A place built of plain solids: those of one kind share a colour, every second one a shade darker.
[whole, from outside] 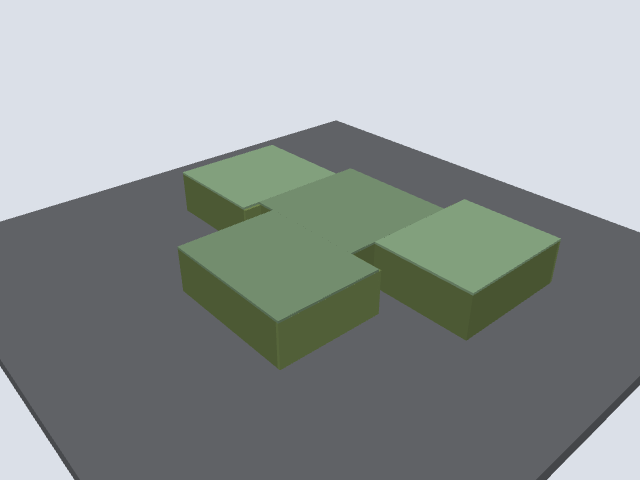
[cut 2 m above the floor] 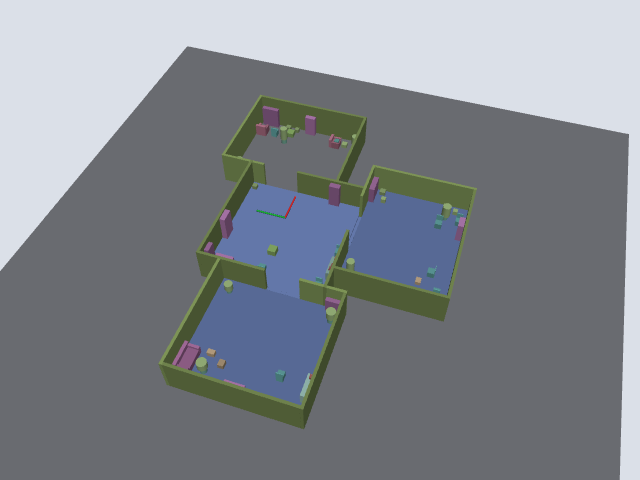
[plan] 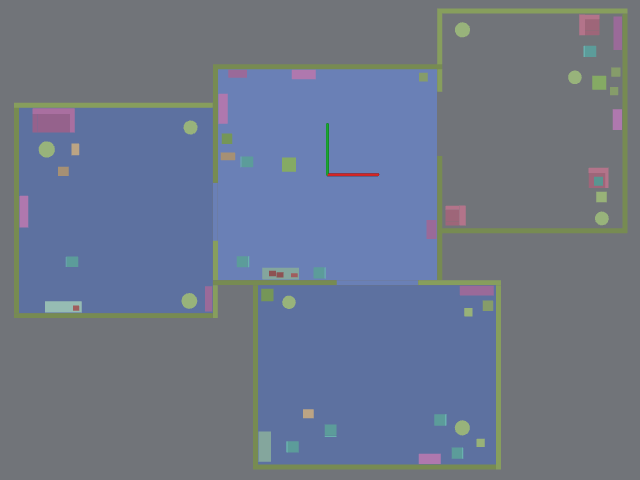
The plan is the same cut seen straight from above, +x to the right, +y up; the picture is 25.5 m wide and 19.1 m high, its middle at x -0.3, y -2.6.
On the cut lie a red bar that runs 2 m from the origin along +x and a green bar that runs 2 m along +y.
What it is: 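A storey of a house; a hub and three side rooms behind broad openings; the side rooms' floors lie 0.53 m, 0.142 m and not at all below the hub's; a bare drop, one riser, a flush line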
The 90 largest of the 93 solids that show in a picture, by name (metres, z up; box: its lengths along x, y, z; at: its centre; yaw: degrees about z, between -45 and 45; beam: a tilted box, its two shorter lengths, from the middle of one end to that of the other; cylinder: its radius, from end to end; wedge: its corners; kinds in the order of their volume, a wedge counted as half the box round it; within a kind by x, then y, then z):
{
 "floor_1": {"box": [7.71, 8.17, 0.58], "at": [-8.42, -1.42, 0.24]},
 "floor_2": {"box": [0.2, 2.31, 0.58], "at": [-4.46, -1.48, 0.24]},
 "floor_3": {"box": [8.72, 8.39, 0.58], "at": [0.0, 0.0, 0.24]},
 "floor_4": {"box": [9.47, 7.14, 0.44], "at": [1.97, -7.96, 0.17]},
 "floor_5": {"box": [3.24, 0.2, 0.44], "at": [1.98, -4.3, 0.17]},
 "wall_1": {"box": [0.2, 8.17, 3.14], "at": [-12.38, -1.42, 1.52]},
 "wall_2": {"box": [7.91, 0.2, 3.14], "at": [-8.52, -5.61, 1.52]},
 "wall_3": {"box": [7.91, 0.2, 3.14], "at": [-8.52, 2.76, 1.52]},
 "wall_4": {"box": [0.2, 1.31, 3.14], "at": [-4.46, -5.05, 1.52]},
 "wall_5": {"box": [0.2, 1.56, 3.14], "at": [-4.46, -3.41, 1.52]},
 "wall_6": {"box": [0.2, 4.52, 3.14], "at": [-4.46, 1.94, 1.52]},
 "wall_7": {"box": [0.2, 7.34, 3.14], "at": [-2.87, -8.06, 1.52]},
 "wall_8": {"box": [4.93, 0.2, 3.14], "at": [-2.1, -4.3, 1.52]},
 "wall_9": {"box": [9.12, 0.2, 3.14], "at": [0.0, 4.3, 1.52]},
 "wall_10": {"box": [9.47, 0.2, 3.14], "at": [1.97, -11.63, 1.52]},
 "wall_11": {"box": [0.96, 0.2, 3.14], "at": [4.08, -4.3, 1.52]},
 "wall_12": {"box": [0.2, 4.94, 3.14], "at": [4.46, -1.73, 1.52]},
 "wall_13": {"box": [0.2, 0.9, 3.14], "at": [4.46, 3.75, 1.52]},
 "wall_14": {"box": [0.2, 2.21, 3.14], "at": [4.46, 5.5, 1.52]},
 "wall_15": {"box": [2.34, 0.2, 3.14], "at": [5.73, -4.3, 1.52]},
 "wall_16": {"box": [0.2, 7.34, 3.14], "at": [6.8, -8.06, 1.52]},
 "wall_17": {"box": [7.37, 0.2, 3.14], "at": [8.25, -2.23, 1.52]},
 "wall_18": {"box": [7.37, 0.2, 3.14], "at": [8.25, 6.51, 1.52]},
 "wall_19": {"box": [0.2, 8.54, 3.14], "at": [11.83, 2.14, 1.52]},
 "roof_1": {"box": [7.91, 8.57, 0.16], "at": [-8.52, -1.42, 3.17]},
 "roof_2": {"box": [9.12, 8.79, 0.16], "at": [0.0, 0.0, 3.17]},
 "roof_3": {"box": [9.87, 7.34, 0.16], "at": [1.97, -8.06, 3.17]},
 "roof_4": {"box": [7.37, 8.94, 0.16], "at": [8.25, 2.14, 3.17]},
 "case_1": {"box": [0.35, 1.26, 1.43], "at": [-12.08, -1.47, 1.25]},
 "case_2": {"box": [0.29, 1.01, 1.1], "at": [-4.73, -4.94, 1.09]},
 "case_3": {"box": [0.37, 1.2, 1.75], "at": [-4.16, 2.62, 1.41]},
 "case_4": {"box": [0.74, 0.32, 1.6], "at": [-3.58, 4.02, 1.34]},
 "case_5": {"box": [0.96, 0.38, 1.93], "at": [-0.94, 3.99, 1.5]},
 "case_6": {"box": [0.88, 0.41, 1.47], "at": [4.07, -11.31, 1.13]},
 "case_7": {"box": [0.4, 0.76, 1.83], "at": [4.14, -2.18, 1.45]},
 "case_8": {"box": [1.36, 0.39, 1.29], "at": [5.94, -4.61, 1.04]},
 "case_9": {"box": [0.37, 0.82, 1.71], "at": [11.53, 2.19, 0.81]},
 "case_10": {"box": [0.33, 1.33, 1.73], "at": [11.55, 5.63, 0.81]},
 "bush_1": {"cylinder": 0.32, "from": [-11.17, 1.0, 1.05], "to": [-11.17, 1.0, 1.57]},
 "bush_2": {"cylinder": 0.31, "from": [-5.5, -5.02, 0.99], "to": [-5.5, -5.02, 1.6]},
 "bush_3": {"cylinder": 0.28, "from": [-5.45, 1.88, 0.86], "to": [-5.45, 1.88, 1.39]},
 "bush_4": {"cylinder": 0.27, "from": [-1.53, -5.08, 0.78], "to": [-1.53, -5.08, 1.78]},
 "bush_5": {"cylinder": 0.3, "from": [5.36, -10.08, 0.79], "to": [5.36, -10.08, 1.69]},
 "bush_6": {"cylinder": 0.3, "from": [5.37, 5.76, 0.36], "to": [5.37, 5.76, 1.52]},
 "bush_7": {"cylinder": 0.27, "from": [9.84, 3.87, 0.41], "to": [9.84, 3.87, 1.42]},
 "bush_8": {"cylinder": 0.27, "from": [10.92, -1.74, 0.53], "to": [10.92, -1.74, 1.24]},
 "sideboard_1": {"box": [1.47, 0.45, 0.84], "at": [-10.51, -5.26, 0.95]},
 "sideboard_2": {"box": [0.5, 1.21, 0.89], "at": [-2.5, -10.82, 0.84]},
 "sideboard_3": {"box": [1.47, 0.47, 0.76], "at": [-1.86, -3.94, 0.91]},
 "armchair_1": {"box": [0.55, 0.17, 0.65], "at": [4.96, -1.94, 0.28]},
 "armchair_2": {"box": [0.55, 0.46, 0.46], "at": [4.96, -1.63, 0.18]},
 "armchair_3": {"box": [0.55, 0.17, 0.65], "at": [4.96, -1.31, 0.28]},
 "armchair_4": {"box": [0.26, 0.8, 0.93], "at": [5.37, -1.63, 0.42]},
 "armchair_5": {"box": [0.23, 0.82, 0.98], "at": [10.13, 5.96, 0.44]},
 "armchair_6": {"box": [0.13, 0.6, 0.61], "at": [10.45, -0.23, 0.26]},
 "armchair_7": {"box": [0.58, 0.19, 0.64], "at": [10.53, 5.64, 0.27]},
 "armchair_8": {"box": [0.58, 0.45, 0.5], "at": [10.53, 5.96, 0.2]},
 "armchair_9": {"box": [0.58, 0.19, 0.64], "at": [10.53, 6.28, 0.27]},
 "armchair_10": {"box": [0.53, 0.6, 0.47], "at": [10.78, -0.23, 0.18]},
 "armchair_11": {"box": [0.79, 0.21, 0.81], "at": [10.78, 0.17, 0.36]},
 "armchair_12": {"box": [0.13, 0.6, 0.61], "at": [11.11, -0.23, 0.26]},
 "sofa_1": {"box": [0.19, 0.73, 0.64], "at": [-11.64, 2.05, 0.85]},
 "sofa_2": {"box": [1.3, 0.73, 0.46], "at": [-10.9, 2.05, 0.77]},
 "sofa_3": {"box": [1.68, 0.23, 0.81], "at": [-10.9, 2.53, 0.94]},
 "sofa_4": {"box": [0.19, 0.73, 0.64], "at": [-10.15, 2.05, 0.85]},
 "chair_1": {"box": [0.46, 0.42, 0.47], "at": [-10.14, -3.47, 0.77]},
 "chair_2": {"box": [0.45, 0.43, 0.44], "at": [-3.39, -3.46, 0.75]},
 "chair_3": {"box": [0.47, 0.43, 0.42], "at": [-3.19, 0.51, 0.74]},
 "chair_4": {"box": [0.44, 0.45, 0.44], "at": [-1.36, -10.83, 0.61]},
 "chair_5": {"box": [0.44, 0.45, 0.44], "at": [-0.34, -3.91, 0.75]},
 "chair_6": {"box": [0.47, 0.45, 0.44], "at": [0.12, -10.16, 0.61]},
 "chair_7": {"box": [0.43, 0.47, 0.46], "at": [4.46, -9.76, 0.62]},
 "chair_8": {"box": [0.41, 0.45, 0.42], "at": [5.14, -11.08, 0.6]},
 "chair_9": {"box": [0.06, 0.45, 0.9], "at": [10.21, 4.9, 0.4]},
 "chair_10": {"box": [0.46, 0.45, 0.52], "at": [10.47, 4.9, 0.21]},
 "pouf_1": {"box": [0.42, 0.42, 0.46], "at": [-4.0, 1.43, 0.76]},
 "pouf_2": {"box": [0.49, 0.5, 0.44], "at": [-2.39, -4.79, 0.61]},
 "pouf_3": {"box": [0.57, 0.57, 0.43], "at": [-1.53, 0.4, 0.75]},
 "pouf_4": {"box": [0.55, 0.55, 0.44], "at": [10.81, 3.66, 0.17]},
 "basket_1": {"box": [0.35, 0.35, 0.3], "at": [3.81, 3.88, 0.69]},
 "basket_2": {"box": [0.33, 0.34, 0.35], "at": [5.61, -5.48, 0.57]},
 "basket_3": {"box": [0.33, 0.33, 0.33], "at": [6.09, -10.68, 0.56]},
 "basket_4": {"box": [0.42, 0.42, 0.3], "at": [6.39, -5.22, 0.54]},
 "basket_5": {"box": [0.42, 0.42, 0.36], "at": [10.9, -0.89, 0.13]},
 "basket_6": {"box": [0.33, 0.33, 0.35], "at": [11.4, 3.32, 0.13]},
 "basket_7": {"box": [0.37, 0.37, 0.34], "at": [11.47, 4.08, 0.12]},
 "toybox_1": {"box": [0.44, 0.37, 0.35], "at": [-10.51, 0.13, 0.71]},
 "toybox_2": {"box": [0.31, 0.47, 0.36], "at": [-10.04, 1.01, 0.71]},
 "toybox_3": {"box": [0.58, 0.31, 0.32], "at": [-3.96, 0.73, 0.7]},
 "toybox_4": {"box": [0.44, 0.37, 0.28], "at": [-0.76, -9.52, 0.53]}
}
